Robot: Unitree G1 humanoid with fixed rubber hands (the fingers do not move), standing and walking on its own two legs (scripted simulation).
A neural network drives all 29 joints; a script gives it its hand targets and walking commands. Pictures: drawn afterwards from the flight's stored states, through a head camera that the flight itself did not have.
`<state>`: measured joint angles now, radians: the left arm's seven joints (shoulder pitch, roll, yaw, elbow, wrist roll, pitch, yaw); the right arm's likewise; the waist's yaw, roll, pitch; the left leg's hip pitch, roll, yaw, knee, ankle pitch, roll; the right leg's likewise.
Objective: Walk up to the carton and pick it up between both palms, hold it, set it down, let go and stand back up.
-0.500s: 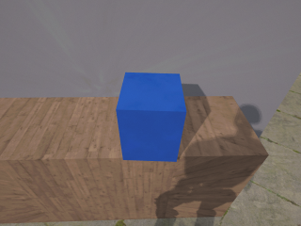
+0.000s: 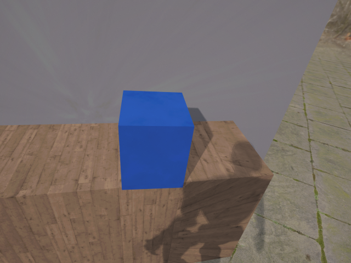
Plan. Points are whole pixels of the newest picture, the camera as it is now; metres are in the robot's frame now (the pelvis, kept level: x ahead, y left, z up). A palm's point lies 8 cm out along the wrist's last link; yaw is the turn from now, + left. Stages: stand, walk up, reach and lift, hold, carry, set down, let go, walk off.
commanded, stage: stand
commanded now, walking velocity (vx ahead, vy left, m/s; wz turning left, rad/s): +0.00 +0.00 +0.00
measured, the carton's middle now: (153, 139) +0.54 +0.04 +0.04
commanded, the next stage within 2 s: none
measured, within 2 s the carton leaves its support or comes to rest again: neither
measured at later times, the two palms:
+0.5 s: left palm out of the picture +0.06 +0.23 -0.11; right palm out of the picture +0.09 -0.28 -0.12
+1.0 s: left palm (84, 240) +0.26 +0.20 -0.09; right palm out of the picture +0.19 -0.30 -0.15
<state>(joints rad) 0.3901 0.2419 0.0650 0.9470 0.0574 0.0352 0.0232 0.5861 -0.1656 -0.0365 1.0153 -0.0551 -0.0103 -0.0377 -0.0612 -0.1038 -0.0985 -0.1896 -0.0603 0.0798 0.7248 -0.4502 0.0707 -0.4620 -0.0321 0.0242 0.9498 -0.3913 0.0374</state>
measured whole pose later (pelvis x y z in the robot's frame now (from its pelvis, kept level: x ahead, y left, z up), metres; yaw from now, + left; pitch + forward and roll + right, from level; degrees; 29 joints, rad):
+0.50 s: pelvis +0.07 -0.02 +0.01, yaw +2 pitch -2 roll -1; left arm 0.38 0.18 0.02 0.90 0.04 -0.02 0.04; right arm 0.39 -0.26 -0.07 0.87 -0.05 0.01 -0.01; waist 0.03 0.06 0.10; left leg -0.45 0.05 -0.01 0.99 -0.44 -0.01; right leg -0.20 -0.03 -0.09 0.61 -0.37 0.00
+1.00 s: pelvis +0.12 -0.04 -0.01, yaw +0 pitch -5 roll +0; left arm 0.15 0.23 -0.01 0.74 0.02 0.01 0.01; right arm 0.23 -0.29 -0.02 0.80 -0.02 0.07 -0.04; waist -0.05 0.08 0.18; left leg -0.37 0.05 -0.03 0.99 -0.52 -0.04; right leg -0.36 0.01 -0.05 0.80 -0.34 -0.04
